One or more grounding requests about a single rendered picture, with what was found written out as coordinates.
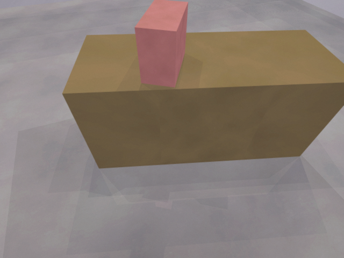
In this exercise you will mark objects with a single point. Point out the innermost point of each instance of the pedestal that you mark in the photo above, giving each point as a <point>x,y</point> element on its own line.
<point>238,96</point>

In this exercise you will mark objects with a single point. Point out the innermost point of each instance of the carton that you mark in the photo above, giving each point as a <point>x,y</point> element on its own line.
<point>160,36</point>

